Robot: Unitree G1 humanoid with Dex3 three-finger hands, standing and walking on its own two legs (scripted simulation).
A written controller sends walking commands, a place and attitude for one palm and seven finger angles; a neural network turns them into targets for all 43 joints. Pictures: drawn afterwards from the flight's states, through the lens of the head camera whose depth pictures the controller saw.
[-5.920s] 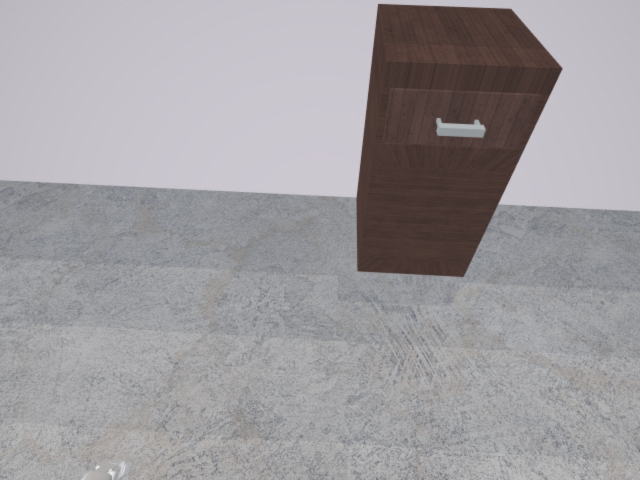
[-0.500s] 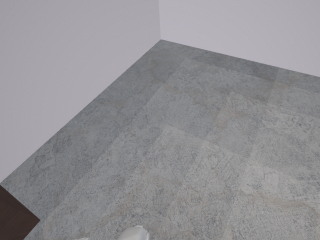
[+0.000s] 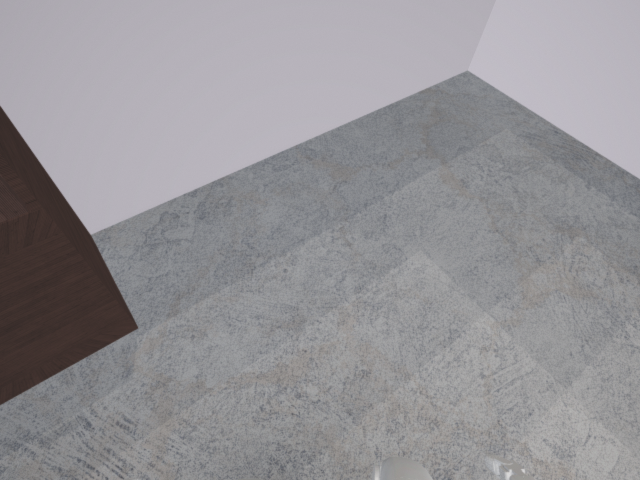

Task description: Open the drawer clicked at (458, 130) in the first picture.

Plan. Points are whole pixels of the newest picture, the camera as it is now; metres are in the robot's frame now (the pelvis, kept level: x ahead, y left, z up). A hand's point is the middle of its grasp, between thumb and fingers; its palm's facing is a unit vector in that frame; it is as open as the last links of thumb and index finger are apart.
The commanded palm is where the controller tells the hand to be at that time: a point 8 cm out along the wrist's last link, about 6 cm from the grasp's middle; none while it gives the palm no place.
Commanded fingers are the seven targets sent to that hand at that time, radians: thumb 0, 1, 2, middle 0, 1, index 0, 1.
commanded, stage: turn to face it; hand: left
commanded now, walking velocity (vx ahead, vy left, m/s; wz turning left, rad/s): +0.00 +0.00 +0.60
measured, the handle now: out of the picture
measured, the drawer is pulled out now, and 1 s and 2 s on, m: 0.00 0.00 0.00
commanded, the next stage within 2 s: take the last steps up to it in 1.18 s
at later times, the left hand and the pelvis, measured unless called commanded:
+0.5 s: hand out of the picture +0.04 +0.17 -0.14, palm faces +0.31 -0.91 -0.28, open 7.4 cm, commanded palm none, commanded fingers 0.00 0.90 0.90 -0.20 -0.30 -0.20 -0.30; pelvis +0.01 -0.05 +0.00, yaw +20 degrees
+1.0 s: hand out of the picture -0.06 +0.24 -0.16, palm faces +0.56 -0.80 -0.24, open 7.4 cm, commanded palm none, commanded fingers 0.00 0.90 0.90 -0.20 -0.30 -0.20 -0.30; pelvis -0.01 +0.02 +0.01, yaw +33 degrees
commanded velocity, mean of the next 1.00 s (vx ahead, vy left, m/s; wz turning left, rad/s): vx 0.00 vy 0.00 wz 0.50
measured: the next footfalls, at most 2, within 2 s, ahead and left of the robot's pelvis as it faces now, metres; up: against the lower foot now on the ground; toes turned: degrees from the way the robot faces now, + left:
right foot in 0.26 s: +0.07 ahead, -0.15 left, +0.00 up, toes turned +7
left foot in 0.68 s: +0.00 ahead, +0.11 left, +0.00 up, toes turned +32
